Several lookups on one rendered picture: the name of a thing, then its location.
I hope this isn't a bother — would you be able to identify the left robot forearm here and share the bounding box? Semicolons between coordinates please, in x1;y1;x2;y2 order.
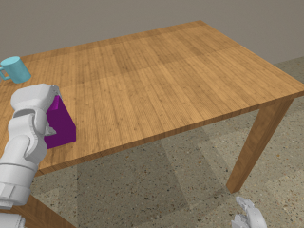
0;105;48;210

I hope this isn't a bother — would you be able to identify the table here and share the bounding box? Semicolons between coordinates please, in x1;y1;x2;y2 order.
0;20;304;228

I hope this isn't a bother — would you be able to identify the sponge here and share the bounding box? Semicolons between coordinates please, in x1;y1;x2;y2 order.
44;95;76;149

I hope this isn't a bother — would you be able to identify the robot left upper arm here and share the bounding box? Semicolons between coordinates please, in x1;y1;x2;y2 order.
0;212;26;228

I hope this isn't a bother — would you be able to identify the robot right hand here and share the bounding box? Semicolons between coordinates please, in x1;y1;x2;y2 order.
231;196;268;228

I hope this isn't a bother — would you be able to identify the robot left hand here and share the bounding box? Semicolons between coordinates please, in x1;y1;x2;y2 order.
10;84;63;137

